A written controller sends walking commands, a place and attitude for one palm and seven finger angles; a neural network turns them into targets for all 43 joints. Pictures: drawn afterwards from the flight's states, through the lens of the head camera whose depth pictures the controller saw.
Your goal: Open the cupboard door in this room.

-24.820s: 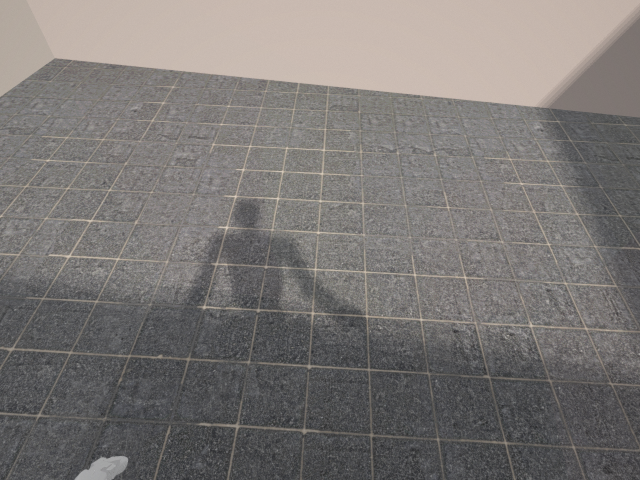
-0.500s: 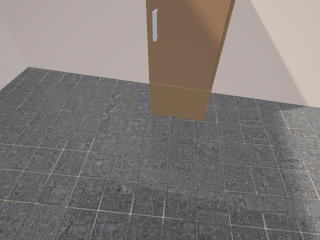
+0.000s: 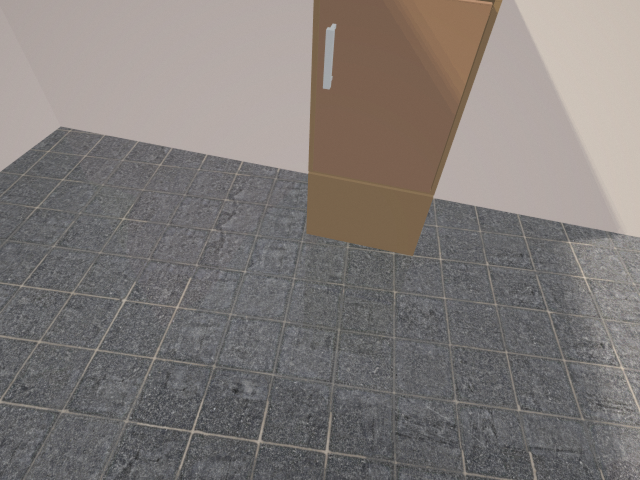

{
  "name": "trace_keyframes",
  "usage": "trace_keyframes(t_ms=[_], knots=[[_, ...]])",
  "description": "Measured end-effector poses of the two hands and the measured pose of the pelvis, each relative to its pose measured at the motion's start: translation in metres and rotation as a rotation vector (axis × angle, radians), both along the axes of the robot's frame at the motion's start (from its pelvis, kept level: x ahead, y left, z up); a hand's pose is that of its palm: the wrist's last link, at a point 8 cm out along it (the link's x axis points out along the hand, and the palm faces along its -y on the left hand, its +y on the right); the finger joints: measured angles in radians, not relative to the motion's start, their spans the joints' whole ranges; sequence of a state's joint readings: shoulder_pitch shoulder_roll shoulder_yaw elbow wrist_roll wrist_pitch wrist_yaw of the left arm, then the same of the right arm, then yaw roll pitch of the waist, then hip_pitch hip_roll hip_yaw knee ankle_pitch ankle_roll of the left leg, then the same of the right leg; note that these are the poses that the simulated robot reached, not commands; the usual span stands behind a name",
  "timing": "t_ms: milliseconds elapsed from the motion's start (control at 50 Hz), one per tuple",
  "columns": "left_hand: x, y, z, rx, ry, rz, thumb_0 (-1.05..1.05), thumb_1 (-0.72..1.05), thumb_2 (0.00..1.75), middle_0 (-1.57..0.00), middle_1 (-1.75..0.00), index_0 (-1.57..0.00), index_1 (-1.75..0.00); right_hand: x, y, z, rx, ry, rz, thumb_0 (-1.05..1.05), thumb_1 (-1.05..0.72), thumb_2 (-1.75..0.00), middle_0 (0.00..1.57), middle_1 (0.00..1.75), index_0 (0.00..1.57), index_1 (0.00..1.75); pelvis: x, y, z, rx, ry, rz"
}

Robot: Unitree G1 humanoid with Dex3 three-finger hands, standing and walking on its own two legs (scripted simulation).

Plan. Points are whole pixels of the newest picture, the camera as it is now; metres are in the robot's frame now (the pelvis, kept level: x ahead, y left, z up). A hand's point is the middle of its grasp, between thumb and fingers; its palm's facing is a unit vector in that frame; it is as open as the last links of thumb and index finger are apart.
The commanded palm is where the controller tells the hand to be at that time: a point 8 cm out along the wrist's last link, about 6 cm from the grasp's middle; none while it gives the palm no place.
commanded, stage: walk to a spot facing it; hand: left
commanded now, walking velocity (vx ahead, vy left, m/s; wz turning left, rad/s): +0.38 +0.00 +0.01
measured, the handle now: (330, 56) +1.15 +0.05 +0.03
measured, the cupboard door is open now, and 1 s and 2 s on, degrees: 0 0 0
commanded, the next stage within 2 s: turn to face it in 0.38 s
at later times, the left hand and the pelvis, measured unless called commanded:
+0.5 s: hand (243, 359) +0.35 +0.16 -0.18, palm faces -0.04 -0.98 -0.20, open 7.3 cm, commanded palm none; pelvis +0.21 -0.02 -0.02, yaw -3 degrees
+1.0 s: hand (233, 350) +0.36 +0.18 -0.18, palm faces -0.02 -0.99 -0.16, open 7.3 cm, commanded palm none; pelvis +0.35 +0.00 +0.00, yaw -8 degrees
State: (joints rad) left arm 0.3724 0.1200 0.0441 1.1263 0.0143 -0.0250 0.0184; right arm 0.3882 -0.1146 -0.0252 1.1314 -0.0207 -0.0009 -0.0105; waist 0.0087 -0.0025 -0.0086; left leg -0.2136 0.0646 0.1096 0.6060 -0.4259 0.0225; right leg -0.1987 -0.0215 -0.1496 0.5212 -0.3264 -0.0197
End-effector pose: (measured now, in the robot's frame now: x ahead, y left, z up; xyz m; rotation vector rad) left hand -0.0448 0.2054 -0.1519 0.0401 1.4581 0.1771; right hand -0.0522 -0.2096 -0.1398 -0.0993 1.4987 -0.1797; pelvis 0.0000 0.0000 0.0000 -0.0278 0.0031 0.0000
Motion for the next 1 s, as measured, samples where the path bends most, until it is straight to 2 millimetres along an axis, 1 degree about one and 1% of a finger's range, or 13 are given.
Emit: trace_keyframes(t_ms=[80,160,280,340,420,480,540,620,700,760,820,900,1000], knots=[[0.007,0.013,-0.008,-0.021,0.056,-0.006,0.01,0.91,0.90,-0.20,-0.30,-0.20,-0.30,0.022,0.007,0.002,-0.033,-0.032,-0.011,0.00,-0.91,-0.90,0.20,0.30,0.19,0.30,0.023,0.013,-0.005,0.011,0.005,-0.014],[0.052,0.027,-0.001,-0.017,0.062,-0.065,0.01,0.91,0.90,-0.20,-0.30,-0.20,-0.30,0.026,0.021,0.009,-0.040,-0.022,-0.050,0.00,-0.91,-0.90,0.20,0.30,0.19,0.30,0.047,0.021,0.001,0.003,0.006,-0.021],[0.175,0.043,0.008,0.033,-0.104,-0.122,0.02,0.92,0.90,-0.20,-0.30,-0.20,-0.30,0.021,0.043,0.021,0.012,0.133,-0.090,0.00,-0.91,-0.90,0.20,0.30,0.19,0.30,0.092,0.017,0.006,0.000,0.017,-0.028],[0.246,0.039,0.010,0.048,-0.196,-0.160,0.02,0.93,0.90,-0.20,-0.30,-0.20,-0.30,0.028,0.048,0.022,0.038,0.203,-0.115,0.00,-0.91,-0.90,0.20,0.30,0.20,0.30,0.118,0.010,0.002,0.003,0.020,-0.034],[0.335,0.019,0.008,0.058,-0.319,-0.211,0.01,0.92,0.90,-0.20,-0.30,-0.20,-0.30,0.054,0.039,0.013,0.063,0.271,-0.148,0.00,-0.91,-0.90,0.20,0.30,0.20,0.30,0.162,-0.004,-0.010,0.007,0.008,-0.045],[0.377,0.004,0.002,0.074,-0.386,-0.212,0.01,0.92,0.90,-0.20,-0.30,-0.20,-0.30,0.094,0.018,-0.005,0.066,0.273,-0.151,0.00,-0.91,-0.90,0.20,0.30,0.20,0.30,0.199,-0.018,-0.023,0.027,-0.011,-0.048],[0.385,-0.007,0.003,0.071,-0.355,-0.188,0.00,0.91,0.90,-0.20,-0.30,-0.20,-0.30,0.163,-0.010,-0.016,0.034,0.160,-0.118,0.00,-0.91,-0.90,0.20,0.30,0.20,0.30,0.220,-0.025,-0.019,0.020,-0.027,-0.037],[0.377,-0.009,0.010,0.093,-0.261,-0.145,-0.01,0.93,0.90,-0.20,-0.30,-0.21,-0.30,0.272,-0.041,-0.014,-0.011,-0.060,-0.044,0.00,-0.91,-0.90,0.20,0.30,0.19,0.30,0.244,-0.029,-0.007,0.023,-0.022,-0.044],[0.373,0.001,0.018,0.113,-0.186,-0.143,-0.01,0.95,0.90,-0.20,-0.30,-0.21,-0.30,0.365,-0.053,-0.003,-0.032,-0.243,0.010,0.00,-0.91,-0.90,0.19,0.30,0.19,0.30,0.268,-0.029,0.001,0.027,-0.012,-0.063],[0.372,0.005,0.019,0.104,-0.142,-0.138,-0.01,0.94,0.90,-0.20,-0.30,-0.21,-0.30,0.415,-0.051,0.005,-0.035,-0.329,0.036,0.00,-0.92,-0.90,0.19,0.30,0.19,0.30,0.285,-0.026,0.003,0.024,-0.011,-0.082],[0.374,0.009,0.017,0.088,-0.111,-0.123,0.00,0.93,0.90,-0.20,-0.30,-0.21,-0.30,0.450,-0.043,0.012,-0.034,-0.374,0.055,0.00,-0.91,-0.90,0.19,0.30,0.19,0.30,0.301,-0.021,0.004,0.018,-0.013,-0.095],[0.382,0.015,0.007,0.057,-0.085,-0.095,0.00,0.91,0.90,-0.20,-0.30,-0.21,-0.30,0.476,-0.027,0.014,-0.038,-0.391,0.075,0.00,-0.91,-0.90,0.19,0.30,0.19,0.30,0.326,-0.009,0.001,0.002,-0.017,-0.099],[0.402,0.020,0.005,0.029,-0.043,-0.123,0.01,0.91,0.90,-0.20,-0.30,-0.20,-0.30,0.470,-0.012,0.014,-0.033,-0.352,0.032,0.00,-0.91,-0.90,0.20,0.30,0.20,0.30,0.351,-0.001,0.003,0.018,-0.024,-0.132]])
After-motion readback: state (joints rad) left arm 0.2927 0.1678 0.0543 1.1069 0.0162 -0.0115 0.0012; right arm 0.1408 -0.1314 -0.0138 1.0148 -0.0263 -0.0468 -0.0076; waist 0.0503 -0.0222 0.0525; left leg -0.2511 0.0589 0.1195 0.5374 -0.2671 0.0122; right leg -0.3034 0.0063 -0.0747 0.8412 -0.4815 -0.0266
